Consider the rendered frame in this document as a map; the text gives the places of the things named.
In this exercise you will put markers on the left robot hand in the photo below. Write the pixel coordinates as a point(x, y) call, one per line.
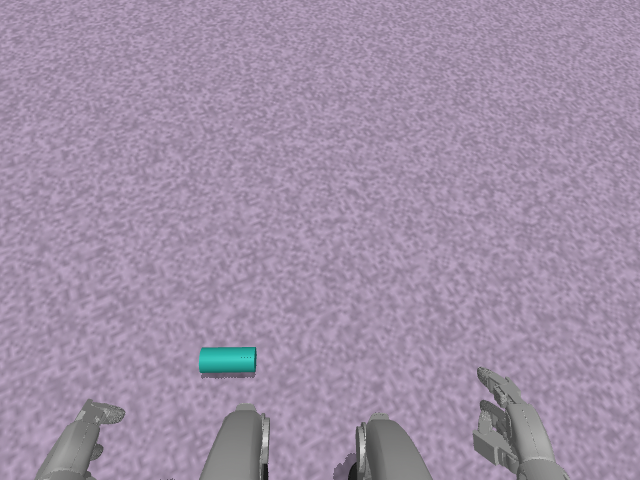
point(77, 445)

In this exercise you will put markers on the can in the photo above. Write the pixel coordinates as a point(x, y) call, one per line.
point(227, 359)

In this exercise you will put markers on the right robot hand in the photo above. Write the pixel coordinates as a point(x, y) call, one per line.
point(520, 435)

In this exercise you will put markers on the right robot arm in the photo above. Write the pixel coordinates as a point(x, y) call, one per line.
point(539, 469)

